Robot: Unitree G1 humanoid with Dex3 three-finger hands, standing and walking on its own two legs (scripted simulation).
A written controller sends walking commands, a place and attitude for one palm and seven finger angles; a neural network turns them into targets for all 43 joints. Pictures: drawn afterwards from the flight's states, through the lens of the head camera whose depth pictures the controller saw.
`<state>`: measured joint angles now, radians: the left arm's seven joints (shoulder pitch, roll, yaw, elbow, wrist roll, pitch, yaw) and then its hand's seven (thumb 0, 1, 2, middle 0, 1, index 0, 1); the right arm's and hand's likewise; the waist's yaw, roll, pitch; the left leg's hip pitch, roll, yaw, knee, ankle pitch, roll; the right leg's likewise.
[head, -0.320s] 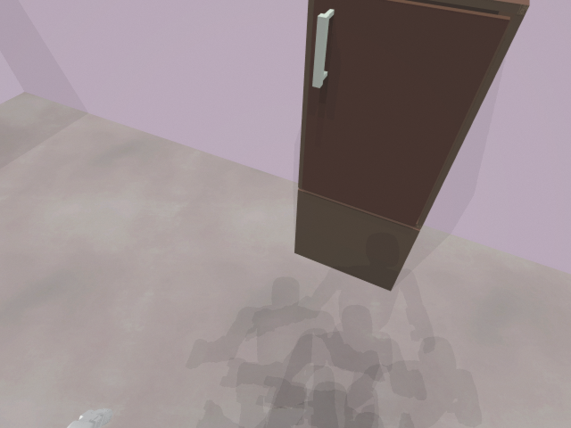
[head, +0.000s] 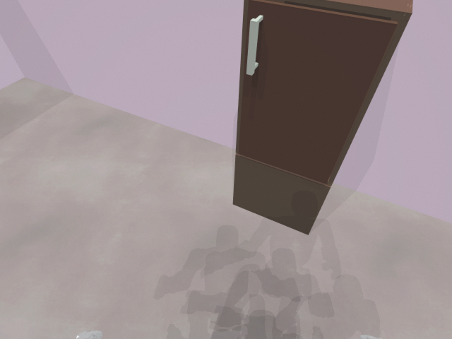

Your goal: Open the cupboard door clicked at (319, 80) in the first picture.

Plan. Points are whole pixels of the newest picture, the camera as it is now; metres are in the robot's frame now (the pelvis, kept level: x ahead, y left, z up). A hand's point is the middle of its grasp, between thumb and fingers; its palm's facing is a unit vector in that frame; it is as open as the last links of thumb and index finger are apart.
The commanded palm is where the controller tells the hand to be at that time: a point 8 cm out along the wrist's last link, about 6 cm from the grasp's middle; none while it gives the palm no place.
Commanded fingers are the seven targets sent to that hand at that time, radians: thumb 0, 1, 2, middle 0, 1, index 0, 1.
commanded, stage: stand and wait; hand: left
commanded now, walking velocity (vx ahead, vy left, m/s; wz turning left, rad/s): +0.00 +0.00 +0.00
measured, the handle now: (255, 45) +0.87 -0.03 +0.13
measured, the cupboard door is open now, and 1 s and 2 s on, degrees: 0 0 0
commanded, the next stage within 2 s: look at it before walking up in 0.50 s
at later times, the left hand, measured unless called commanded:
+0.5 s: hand out of the picture +0.06 +0.24 -0.15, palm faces -0.03 -0.94 -0.35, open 7.4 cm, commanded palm none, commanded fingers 0.00 0.90 0.90 -0.20 -0.30 -0.20 -0.30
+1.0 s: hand out of the picture +0.07 +0.23 -0.15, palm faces -0.03 -0.94 -0.34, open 7.4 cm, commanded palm none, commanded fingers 0.00 0.90 0.90 -0.20 -0.30 -0.20 -0.30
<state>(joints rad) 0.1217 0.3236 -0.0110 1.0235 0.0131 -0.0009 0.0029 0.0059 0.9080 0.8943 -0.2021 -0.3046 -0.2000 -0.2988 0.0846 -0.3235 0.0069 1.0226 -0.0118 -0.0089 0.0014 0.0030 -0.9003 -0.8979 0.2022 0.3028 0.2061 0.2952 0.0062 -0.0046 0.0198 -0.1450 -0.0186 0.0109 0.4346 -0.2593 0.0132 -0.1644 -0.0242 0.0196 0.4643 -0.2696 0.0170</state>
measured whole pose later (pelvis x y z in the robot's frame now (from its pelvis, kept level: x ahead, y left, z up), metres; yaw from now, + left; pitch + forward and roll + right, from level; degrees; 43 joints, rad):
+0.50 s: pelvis -0.01 -0.01 +0.00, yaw +0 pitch -2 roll +0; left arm 0.13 0.34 0.00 1.09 0.01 -0.01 0.00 0.01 0.91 0.89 -0.20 -0.30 -0.20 -0.30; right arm 0.13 -0.34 0.01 1.11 -0.01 0.00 0.00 0.00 -0.90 -0.90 0.20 0.30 0.20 0.29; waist 0.00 0.01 0.04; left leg -0.14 0.01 0.00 0.38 -0.21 -0.01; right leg -0.16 0.00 0.01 0.41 -0.22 0.00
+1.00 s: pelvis -0.01 -0.02 +0.01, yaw +0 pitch -2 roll +0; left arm 0.12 0.34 0.00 1.09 0.01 -0.01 0.00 0.01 0.91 0.89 -0.20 -0.30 -0.20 -0.30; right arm 0.12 -0.34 0.01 1.11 -0.01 -0.01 0.00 0.00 -0.90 -0.90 0.20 0.30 0.20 0.29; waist 0.00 0.00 0.03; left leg -0.13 0.01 0.01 0.36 -0.20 -0.01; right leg -0.15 0.00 0.01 0.39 -0.21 -0.01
